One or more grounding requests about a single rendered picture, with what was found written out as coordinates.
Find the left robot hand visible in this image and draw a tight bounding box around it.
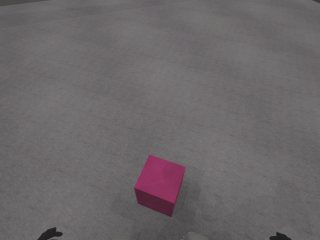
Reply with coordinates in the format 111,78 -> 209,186
38,227 -> 63,240

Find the carton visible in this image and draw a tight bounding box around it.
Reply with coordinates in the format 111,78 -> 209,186
134,155 -> 186,217

